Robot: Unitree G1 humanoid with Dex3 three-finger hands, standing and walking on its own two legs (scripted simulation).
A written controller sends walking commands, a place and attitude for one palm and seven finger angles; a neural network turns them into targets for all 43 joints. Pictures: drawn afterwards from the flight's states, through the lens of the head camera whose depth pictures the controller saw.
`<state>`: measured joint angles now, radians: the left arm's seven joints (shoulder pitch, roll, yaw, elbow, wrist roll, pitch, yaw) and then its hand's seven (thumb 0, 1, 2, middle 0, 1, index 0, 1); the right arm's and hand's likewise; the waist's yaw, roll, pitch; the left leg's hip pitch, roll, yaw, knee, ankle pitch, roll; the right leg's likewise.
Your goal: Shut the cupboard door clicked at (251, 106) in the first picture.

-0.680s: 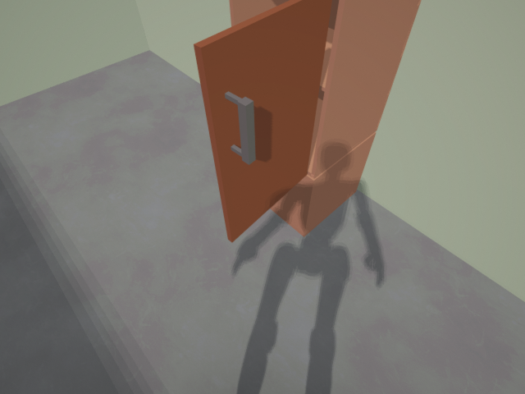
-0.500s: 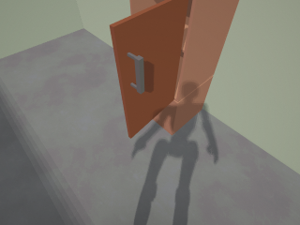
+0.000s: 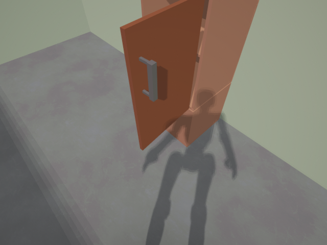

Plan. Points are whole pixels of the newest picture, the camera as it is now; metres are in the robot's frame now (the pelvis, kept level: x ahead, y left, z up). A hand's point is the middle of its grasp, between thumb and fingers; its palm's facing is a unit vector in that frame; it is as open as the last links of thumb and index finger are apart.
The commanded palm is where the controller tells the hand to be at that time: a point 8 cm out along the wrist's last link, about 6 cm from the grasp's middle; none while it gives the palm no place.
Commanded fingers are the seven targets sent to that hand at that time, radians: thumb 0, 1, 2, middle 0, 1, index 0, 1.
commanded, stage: look at it before walking up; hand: left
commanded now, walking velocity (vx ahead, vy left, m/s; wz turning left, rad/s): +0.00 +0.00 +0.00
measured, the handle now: (148, 79) +0.59 +0.08 +0.06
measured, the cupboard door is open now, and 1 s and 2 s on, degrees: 95 95 95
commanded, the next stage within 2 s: walk around to get in front in 0.16 s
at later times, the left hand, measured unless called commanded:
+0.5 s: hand out of the picture +0.06 +0.23 -0.17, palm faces -0.08 -0.95 -0.29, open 7.3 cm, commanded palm none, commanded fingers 0.00 0.90 0.90 -0.20 -0.30 -0.20 -0.30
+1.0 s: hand out of the picture +0.05 +0.17 -0.18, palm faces -0.29 -0.92 -0.25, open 7.3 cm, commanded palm none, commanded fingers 0.00 0.90 0.90 -0.20 -0.30 -0.20 -0.30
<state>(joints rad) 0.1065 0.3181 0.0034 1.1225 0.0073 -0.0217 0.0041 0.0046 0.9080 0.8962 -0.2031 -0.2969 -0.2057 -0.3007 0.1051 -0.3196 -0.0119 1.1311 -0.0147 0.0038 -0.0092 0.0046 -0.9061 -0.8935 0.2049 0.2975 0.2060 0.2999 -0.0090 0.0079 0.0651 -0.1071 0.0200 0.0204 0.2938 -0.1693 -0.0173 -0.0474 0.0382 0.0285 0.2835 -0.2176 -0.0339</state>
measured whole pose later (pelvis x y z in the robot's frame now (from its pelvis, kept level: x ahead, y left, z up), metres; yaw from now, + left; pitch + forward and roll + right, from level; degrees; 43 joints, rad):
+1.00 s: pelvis -0.03 -0.02 -0.01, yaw -22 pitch +2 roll +2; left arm 0.26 0.19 0.06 0.97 0.03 0.03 0.01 0.00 0.91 0.90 -0.20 -0.30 -0.21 -0.30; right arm 0.03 -0.23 -0.07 0.94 0.00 0.06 -0.03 0.01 -0.91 -0.89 0.20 0.30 0.20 0.30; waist 0.04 -0.01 0.13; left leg -0.46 0.02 -0.02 0.99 -0.43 -0.07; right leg -0.28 0.08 0.16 0.47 -0.22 -0.04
